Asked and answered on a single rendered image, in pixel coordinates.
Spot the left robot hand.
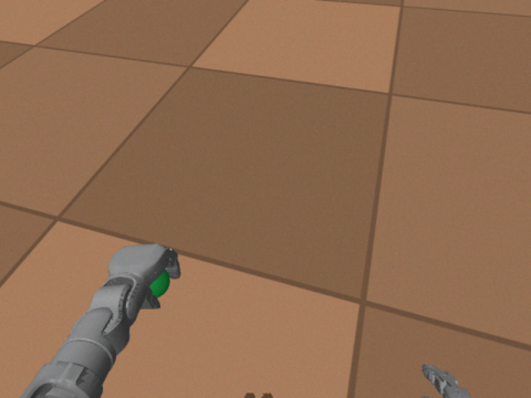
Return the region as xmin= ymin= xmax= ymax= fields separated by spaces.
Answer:
xmin=108 ymin=244 xmax=181 ymax=309

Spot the right robot hand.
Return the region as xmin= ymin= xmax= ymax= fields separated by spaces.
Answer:
xmin=422 ymin=364 xmax=471 ymax=398

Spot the left robot arm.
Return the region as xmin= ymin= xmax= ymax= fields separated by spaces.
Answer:
xmin=20 ymin=272 xmax=147 ymax=398

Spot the ball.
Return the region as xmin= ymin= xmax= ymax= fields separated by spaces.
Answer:
xmin=149 ymin=270 xmax=170 ymax=298

